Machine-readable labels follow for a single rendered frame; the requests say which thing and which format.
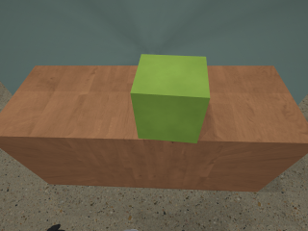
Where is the carton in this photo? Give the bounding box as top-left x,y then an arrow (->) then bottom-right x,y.
130,54 -> 211,143

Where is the pedestal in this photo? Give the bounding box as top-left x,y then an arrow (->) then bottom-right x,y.
0,65 -> 308,193

